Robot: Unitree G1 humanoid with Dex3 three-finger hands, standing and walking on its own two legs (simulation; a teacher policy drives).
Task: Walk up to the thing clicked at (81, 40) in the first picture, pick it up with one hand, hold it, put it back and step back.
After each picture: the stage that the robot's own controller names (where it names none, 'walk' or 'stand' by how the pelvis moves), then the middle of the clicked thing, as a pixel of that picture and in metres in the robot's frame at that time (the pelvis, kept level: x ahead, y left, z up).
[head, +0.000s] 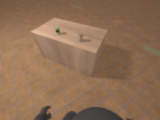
stand; (80, 37) +1.00 +0.15 -0.12
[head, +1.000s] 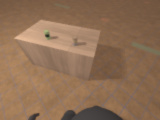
walk; (74, 40) +0.88 +0.17 -0.11
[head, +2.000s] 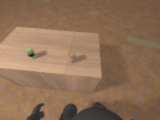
stand; (71, 57) +0.53 +0.16 -0.09
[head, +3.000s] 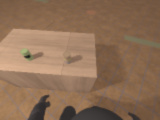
walk; (67, 58) +0.52 +0.21 -0.11
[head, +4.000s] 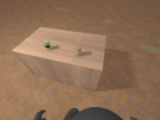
stand; (78, 51) +0.68 +0.15 -0.10
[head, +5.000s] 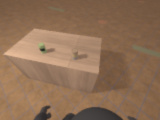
stand; (74, 54) +0.65 +0.17 -0.12
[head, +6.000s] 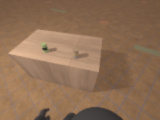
stand; (75, 53) +0.68 +0.17 -0.12
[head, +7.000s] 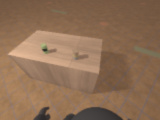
stand; (75, 54) +0.67 +0.17 -0.12
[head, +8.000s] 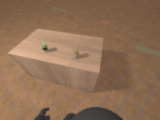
stand; (76, 53) +0.67 +0.16 -0.12
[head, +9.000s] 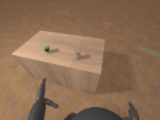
rise first; (77, 54) +0.66 +0.17 -0.12
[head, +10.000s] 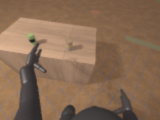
go down; (69, 45) +0.69 +0.15 -0.07
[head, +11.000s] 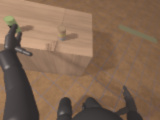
go down; (62, 33) +0.69 +0.16 -0.03
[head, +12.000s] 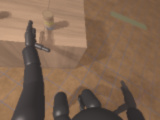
close in; (49, 21) +0.70 +0.19 +0.01
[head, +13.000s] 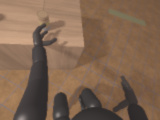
close; (44, 21) +0.70 +0.19 +0.01
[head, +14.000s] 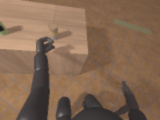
lift; (54, 32) +0.68 +0.18 -0.01
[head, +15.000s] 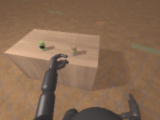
close; (73, 50) +0.71 +0.16 -0.07
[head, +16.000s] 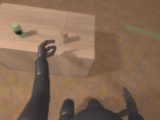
close; (64, 36) +0.67 +0.17 -0.03
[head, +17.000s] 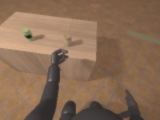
close; (68, 40) +0.69 +0.16 -0.04
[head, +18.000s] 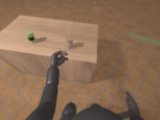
close; (69, 42) +0.68 +0.16 -0.05
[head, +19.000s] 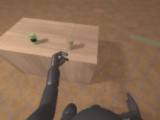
close; (70, 44) +0.69 +0.17 -0.06
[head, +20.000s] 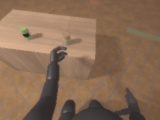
hold; (66, 38) +0.69 +0.16 -0.05
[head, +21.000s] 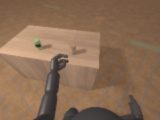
hold; (72, 49) +0.67 +0.16 -0.06
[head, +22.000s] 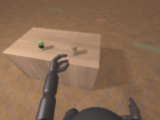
close; (74, 50) +0.69 +0.16 -0.07
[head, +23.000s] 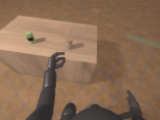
hold; (69, 43) +0.68 +0.16 -0.04
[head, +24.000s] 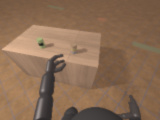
close; (73, 48) +0.70 +0.16 -0.07
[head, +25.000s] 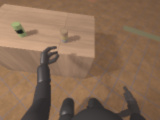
hold; (64, 36) +0.69 +0.17 -0.02
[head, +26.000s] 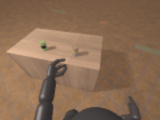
close; (75, 51) +0.69 +0.16 -0.07
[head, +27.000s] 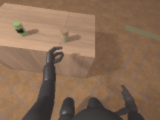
hold; (64, 35) +0.69 +0.16 -0.02
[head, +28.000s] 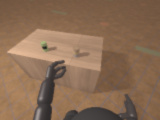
close; (76, 51) +0.69 +0.15 -0.07
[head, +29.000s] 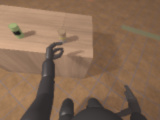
close; (62, 36) +0.68 +0.17 -0.02
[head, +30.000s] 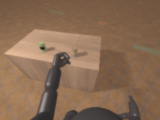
crouch; (74, 51) +0.69 +0.16 -0.08
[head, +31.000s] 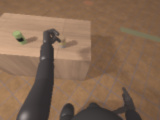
lower; (62, 42) +0.68 +0.17 -0.07
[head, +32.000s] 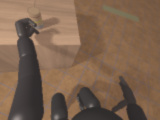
lower; (36, 19) +0.70 +0.20 +0.02
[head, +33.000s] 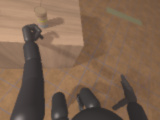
lower; (42, 18) +0.70 +0.19 +0.02
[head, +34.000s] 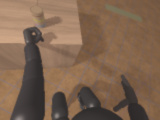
lower; (39, 18) +0.70 +0.19 +0.02
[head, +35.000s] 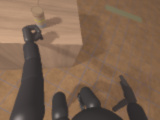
lower; (39, 18) +0.70 +0.19 +0.02
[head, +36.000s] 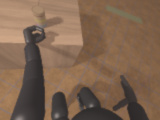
draw back; (40, 18) +0.69 +0.19 +0.02
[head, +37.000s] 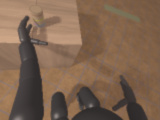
withdraw; (38, 17) +0.69 +0.20 +0.02
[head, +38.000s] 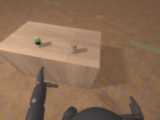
sink last; (73, 48) +0.67 +0.16 -0.06
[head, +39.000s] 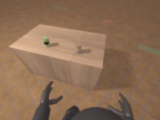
stand; (78, 48) +0.70 +0.16 -0.06
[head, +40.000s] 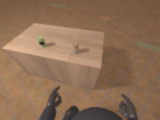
stand; (75, 48) +0.67 +0.16 -0.05
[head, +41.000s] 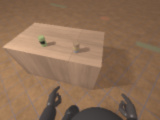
stand; (76, 47) +0.68 +0.16 -0.05
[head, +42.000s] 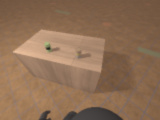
stand; (78, 53) +0.69 +0.14 -0.11
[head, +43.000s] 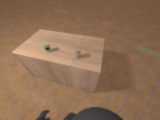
stand; (77, 53) +0.68 +0.15 -0.12
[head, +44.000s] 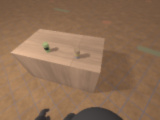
stand; (77, 53) +0.68 +0.15 -0.12
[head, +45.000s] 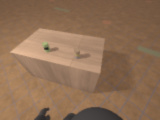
walk; (77, 53) +0.67 +0.15 -0.12
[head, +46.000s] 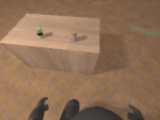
walk; (74, 36) +0.77 +0.20 -0.09
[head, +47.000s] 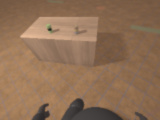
walk; (76, 29) +1.03 +0.25 -0.10
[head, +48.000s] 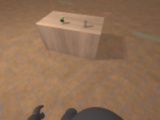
stand; (84, 23) +1.31 +0.14 -0.10
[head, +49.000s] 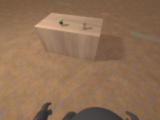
stand; (83, 25) +1.29 +0.14 -0.12
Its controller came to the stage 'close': yes
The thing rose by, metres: 0.00
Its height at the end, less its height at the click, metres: +0.00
